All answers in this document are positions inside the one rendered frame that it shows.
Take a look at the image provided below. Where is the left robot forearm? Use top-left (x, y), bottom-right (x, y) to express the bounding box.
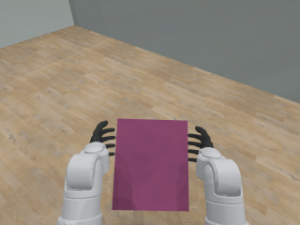
top-left (56, 142), bottom-right (110, 225)

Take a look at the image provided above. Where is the left robot hand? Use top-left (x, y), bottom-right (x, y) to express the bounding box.
top-left (90, 120), bottom-right (116, 157)

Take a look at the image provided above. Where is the carton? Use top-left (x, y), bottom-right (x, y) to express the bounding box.
top-left (112, 118), bottom-right (189, 212)

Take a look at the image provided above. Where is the right robot forearm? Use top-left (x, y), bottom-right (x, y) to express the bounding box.
top-left (196, 147), bottom-right (250, 225)

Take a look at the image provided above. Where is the right robot hand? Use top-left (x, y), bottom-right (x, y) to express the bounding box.
top-left (187, 126), bottom-right (214, 162)

